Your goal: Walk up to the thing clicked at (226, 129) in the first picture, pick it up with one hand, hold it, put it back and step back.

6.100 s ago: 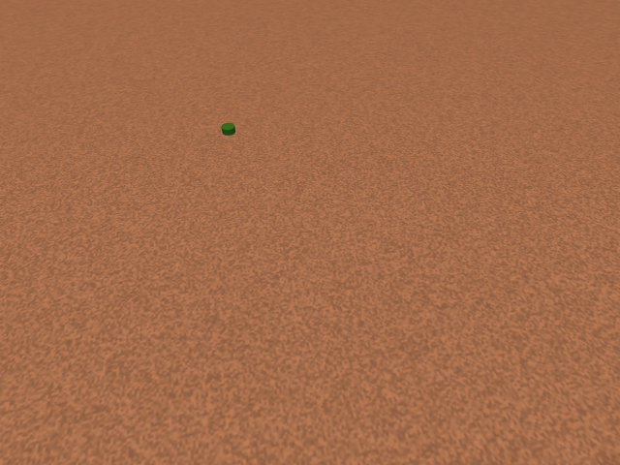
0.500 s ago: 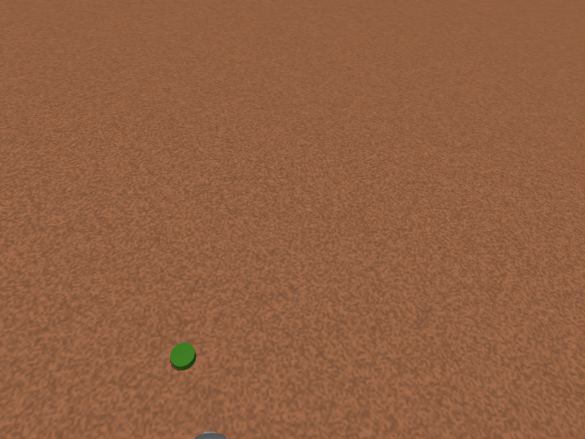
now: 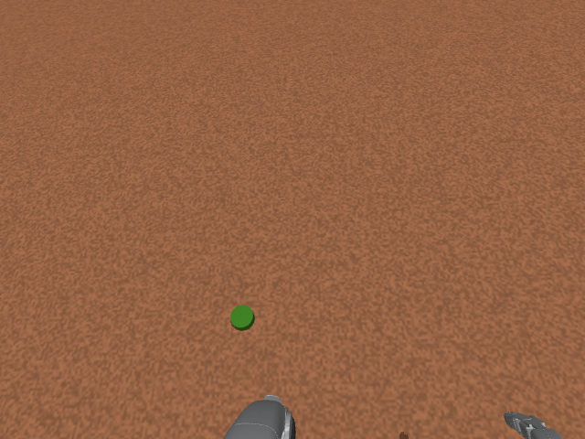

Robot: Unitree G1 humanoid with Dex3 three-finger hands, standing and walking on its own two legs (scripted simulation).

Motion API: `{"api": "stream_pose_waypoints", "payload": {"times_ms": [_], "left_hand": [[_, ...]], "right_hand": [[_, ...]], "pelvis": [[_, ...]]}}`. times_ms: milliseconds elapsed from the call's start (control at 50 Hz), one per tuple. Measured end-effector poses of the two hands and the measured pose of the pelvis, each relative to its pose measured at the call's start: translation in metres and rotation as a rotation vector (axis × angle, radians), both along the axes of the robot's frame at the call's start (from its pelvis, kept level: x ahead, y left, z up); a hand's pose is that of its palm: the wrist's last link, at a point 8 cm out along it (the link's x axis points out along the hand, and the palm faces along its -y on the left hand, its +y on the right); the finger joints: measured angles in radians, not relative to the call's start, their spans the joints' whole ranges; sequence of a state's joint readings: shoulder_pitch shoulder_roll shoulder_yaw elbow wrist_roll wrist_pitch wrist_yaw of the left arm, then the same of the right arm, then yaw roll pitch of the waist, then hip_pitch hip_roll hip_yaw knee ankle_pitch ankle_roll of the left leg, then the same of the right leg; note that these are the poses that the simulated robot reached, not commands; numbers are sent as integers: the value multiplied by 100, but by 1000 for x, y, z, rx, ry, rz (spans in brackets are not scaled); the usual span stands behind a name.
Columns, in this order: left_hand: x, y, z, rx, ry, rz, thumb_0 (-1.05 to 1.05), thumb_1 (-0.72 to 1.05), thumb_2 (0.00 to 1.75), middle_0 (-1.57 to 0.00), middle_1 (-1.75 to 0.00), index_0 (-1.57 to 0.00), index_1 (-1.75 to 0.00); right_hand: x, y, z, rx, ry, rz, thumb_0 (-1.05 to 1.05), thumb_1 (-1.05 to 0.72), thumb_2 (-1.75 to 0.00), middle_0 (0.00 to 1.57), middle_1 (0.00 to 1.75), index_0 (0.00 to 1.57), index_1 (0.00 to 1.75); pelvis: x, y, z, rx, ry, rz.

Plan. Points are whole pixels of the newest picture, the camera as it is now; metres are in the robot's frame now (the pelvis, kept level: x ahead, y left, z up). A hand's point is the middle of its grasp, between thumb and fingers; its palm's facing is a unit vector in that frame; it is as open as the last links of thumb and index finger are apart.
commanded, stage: walk up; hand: left
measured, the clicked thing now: (242, 317) +0.47 +0.28 -0.73
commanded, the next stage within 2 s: none
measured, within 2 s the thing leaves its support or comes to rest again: neither
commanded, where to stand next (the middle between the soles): +0.11 +0.05 m, yaw -1 degrees
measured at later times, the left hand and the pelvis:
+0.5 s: hand out of the picture +0.11 +0.31 -0.13, palm faces -0.06 -0.90 -0.43, open 7.4 cm; pelvis +0.01 +0.04 +0.00, yaw -1 degrees
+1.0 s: hand out of the picture +0.08 +0.31 -0.14, palm faces -0.01 -0.96 -0.29, open 7.4 cm; pelvis -0.01 +0.06 +0.02, yaw -1 degrees
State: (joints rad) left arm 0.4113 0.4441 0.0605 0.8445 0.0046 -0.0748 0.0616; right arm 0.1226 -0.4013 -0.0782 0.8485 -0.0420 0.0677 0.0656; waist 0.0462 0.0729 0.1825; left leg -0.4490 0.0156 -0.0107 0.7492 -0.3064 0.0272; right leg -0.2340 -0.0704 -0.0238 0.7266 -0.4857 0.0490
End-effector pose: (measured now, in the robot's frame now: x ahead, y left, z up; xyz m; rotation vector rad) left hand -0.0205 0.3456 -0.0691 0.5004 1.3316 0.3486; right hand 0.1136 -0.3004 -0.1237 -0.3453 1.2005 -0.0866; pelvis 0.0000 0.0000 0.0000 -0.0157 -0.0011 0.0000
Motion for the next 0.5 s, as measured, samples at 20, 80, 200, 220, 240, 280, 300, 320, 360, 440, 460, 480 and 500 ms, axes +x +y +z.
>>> {"api": "stream_pose_waypoints", "payload": {"times_ms": [20,80,200,220,240,280,300,320,360,440,460,480,500], "left_hand": [[3,4,-7,-12,5,3,1,90,90,-20,-30,-20,-30],[20,6,-20,-55,-4,6,1,90,90,-20,-30,-20,-30],[74,5,-24,-135,-112,-51,1,90,90,-20,-30,-20,-30],[83,5,-25,-141,-132,-56,1,90,90,-20,-30,-20,-30],[90,5,-26,-145,-151,-61,1,90,90,-20,-30,-20,-30],[104,6,-28,-147,-181,-75,1,90,90,-20,-30,-20,-30],[109,6,-29,-146,-189,-81,1,91,90,-20,-30,-20,-30],[114,6,-29,-144,-195,-88,1,91,90,-20,-30,-20,-30],[120,5,-30,-137,-201,-101,1,91,90,-20,-30,-20,-30],[123,3,-27,-121,-196,-127,1,91,90,-20,-30,-20,-30],[122,3,-25,-123,-197,-133,1,91,90,-20,-30,-20,-30],[122,3,-24,-125,-199,-137,1,91,90,-20,-30,-20,-30],[122,3,-22,-126,-201,-137,1,91,90,-20,-30,-20,-30]], "right_hand": [[10,7,3,-5,-18,9,1,-91,-90,20,30,20,30],[32,22,16,-13,-97,22,1,-91,-90,20,30,20,30],[41,35,46,-42,-170,-28,0,-91,-90,20,30,21,30],[40,35,48,-49,-171,-29,0,-91,-90,20,30,21,30],[38,35,49,-55,-171,-30,0,-91,-90,20,30,21,30],[34,34,47,-64,-170,-36,0,-91,-90,20,30,21,30],[31,33,45,-66,-169,-42,0,-91,-90,20,30,21,30],[28,32,42,-65,-166,-49,0,-91,-90,20,30,21,30],[21,30,35,-60,-157,-64,0,-91,-90,20,30,20,30],[4,29,16,-37,-118,-104,0,-91,-90,20,30,20,30],[-2,31,13,-31,-102,-109,0,-91,-90,20,30,20,30],[-7,34,11,-26,-82,-109,0,-91,-90,20,30,20,30],[-13,36,10,-22,-62,-107,0,-91,-90,20,30,20,30]], "pelvis": [[1,4,-1,23,-9,-2],[6,18,2,14,-28,5],[21,32,14,-4,-35,1],[22,34,14,-1,-37,2],[23,35,13,2,-39,2],[23,37,11,12,-43,-2],[22,38,10,15,-46,-5],[21,38,8,18,-48,-8],[19,38,4,21,-49,-14],[13,37,-2,-4,-52,-25],[11,37,-1,-4,-51,-20],[10,37,1,5,-49,-18],[8,38,2,16,-48,-19]]}}
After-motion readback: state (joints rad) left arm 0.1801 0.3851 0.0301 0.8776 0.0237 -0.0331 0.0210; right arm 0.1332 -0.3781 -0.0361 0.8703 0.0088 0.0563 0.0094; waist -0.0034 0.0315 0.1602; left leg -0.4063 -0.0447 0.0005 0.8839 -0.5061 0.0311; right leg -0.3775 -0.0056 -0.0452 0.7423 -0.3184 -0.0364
